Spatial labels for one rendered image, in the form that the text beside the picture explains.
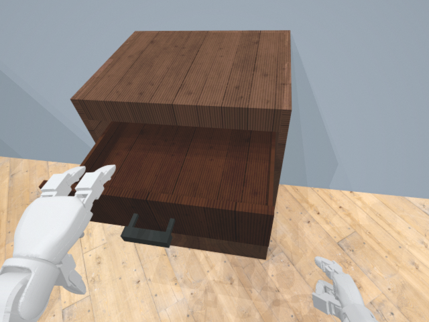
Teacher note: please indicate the left robot hand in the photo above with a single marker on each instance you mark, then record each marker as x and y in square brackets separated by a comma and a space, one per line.
[53, 223]

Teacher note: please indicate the cabinet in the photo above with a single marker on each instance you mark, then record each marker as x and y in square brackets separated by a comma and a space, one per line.
[220, 79]

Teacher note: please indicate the right robot hand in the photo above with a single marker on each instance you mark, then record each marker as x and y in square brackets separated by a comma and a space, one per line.
[330, 299]

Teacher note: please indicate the handle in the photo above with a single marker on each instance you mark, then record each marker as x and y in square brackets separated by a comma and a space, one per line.
[147, 236]

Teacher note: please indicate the drawer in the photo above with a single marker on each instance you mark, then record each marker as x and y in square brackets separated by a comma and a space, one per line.
[216, 183]

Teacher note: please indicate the robot left forearm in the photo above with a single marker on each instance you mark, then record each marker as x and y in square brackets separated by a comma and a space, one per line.
[25, 287]

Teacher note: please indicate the robot right forearm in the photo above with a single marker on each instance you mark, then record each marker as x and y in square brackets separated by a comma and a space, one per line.
[357, 313]

